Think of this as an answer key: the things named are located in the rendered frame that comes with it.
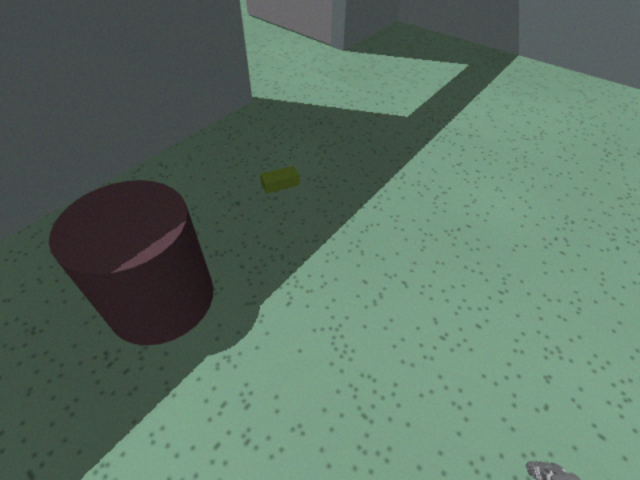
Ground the right robot hand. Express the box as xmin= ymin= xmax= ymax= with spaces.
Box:
xmin=526 ymin=461 xmax=580 ymax=480

